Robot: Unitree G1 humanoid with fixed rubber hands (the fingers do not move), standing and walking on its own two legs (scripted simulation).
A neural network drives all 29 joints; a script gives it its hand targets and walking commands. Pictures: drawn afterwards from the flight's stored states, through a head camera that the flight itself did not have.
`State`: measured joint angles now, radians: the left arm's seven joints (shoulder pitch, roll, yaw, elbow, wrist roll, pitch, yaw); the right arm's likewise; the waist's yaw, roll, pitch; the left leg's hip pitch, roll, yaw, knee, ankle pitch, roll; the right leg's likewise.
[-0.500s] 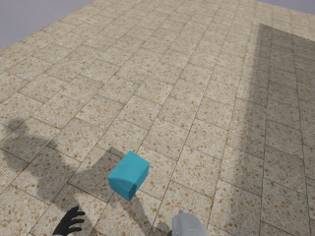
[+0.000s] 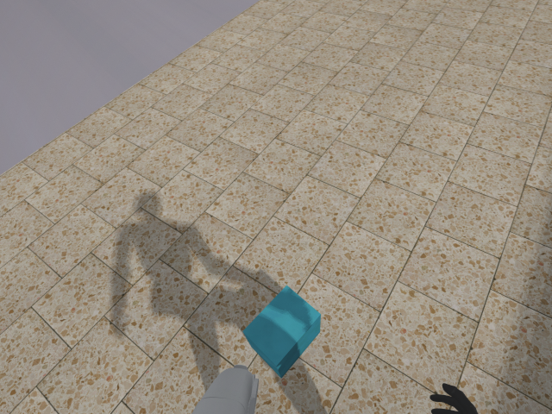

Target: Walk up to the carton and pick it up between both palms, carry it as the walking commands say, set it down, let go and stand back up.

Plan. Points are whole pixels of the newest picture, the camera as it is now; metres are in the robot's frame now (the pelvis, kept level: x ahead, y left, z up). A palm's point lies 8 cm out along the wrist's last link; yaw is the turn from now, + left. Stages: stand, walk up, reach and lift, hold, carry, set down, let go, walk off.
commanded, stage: walk up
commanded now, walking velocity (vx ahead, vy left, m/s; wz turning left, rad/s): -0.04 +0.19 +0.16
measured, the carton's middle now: (284, 331) +0.43 +0.07 -0.68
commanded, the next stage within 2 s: none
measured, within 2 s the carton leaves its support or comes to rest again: neither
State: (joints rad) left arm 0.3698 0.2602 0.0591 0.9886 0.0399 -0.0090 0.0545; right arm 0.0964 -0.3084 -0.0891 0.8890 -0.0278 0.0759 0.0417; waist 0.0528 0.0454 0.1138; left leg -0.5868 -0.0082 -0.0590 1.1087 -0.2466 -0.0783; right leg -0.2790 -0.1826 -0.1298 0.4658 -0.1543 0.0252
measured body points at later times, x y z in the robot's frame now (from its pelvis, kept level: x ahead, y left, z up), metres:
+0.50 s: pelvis -0.03 +0.12 +0.00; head -0.02 +0.16 +0.45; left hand -0.01 +0.36 -0.17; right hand +0.05 -0.12 -0.13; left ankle +0.01 +0.20 -0.74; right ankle -0.06 -0.02 -0.71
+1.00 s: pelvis -0.11 +0.03 +0.01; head -0.13 +0.01 +0.45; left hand -0.16 +0.27 -0.14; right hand -0.07 -0.23 -0.15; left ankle -0.03 +0.17 -0.68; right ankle -0.13 -0.06 -0.74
